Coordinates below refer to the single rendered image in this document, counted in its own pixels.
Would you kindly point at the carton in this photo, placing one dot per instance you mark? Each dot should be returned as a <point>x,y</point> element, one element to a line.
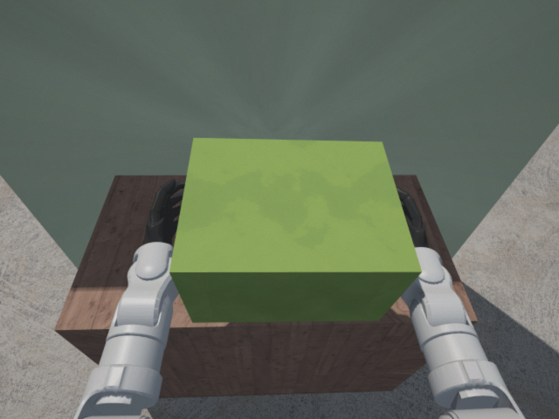
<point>290,231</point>

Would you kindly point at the right robot hand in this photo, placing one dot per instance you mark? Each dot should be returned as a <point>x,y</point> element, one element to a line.
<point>413,219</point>

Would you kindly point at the pedestal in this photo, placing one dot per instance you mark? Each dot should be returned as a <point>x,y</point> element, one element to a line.
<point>242,358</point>

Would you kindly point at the robot right forearm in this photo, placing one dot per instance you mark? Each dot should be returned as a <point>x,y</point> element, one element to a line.
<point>460,375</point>

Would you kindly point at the robot left forearm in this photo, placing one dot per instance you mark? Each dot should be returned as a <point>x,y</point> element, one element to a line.
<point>128,378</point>

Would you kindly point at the left robot hand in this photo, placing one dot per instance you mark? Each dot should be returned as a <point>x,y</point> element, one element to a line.
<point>160,226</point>

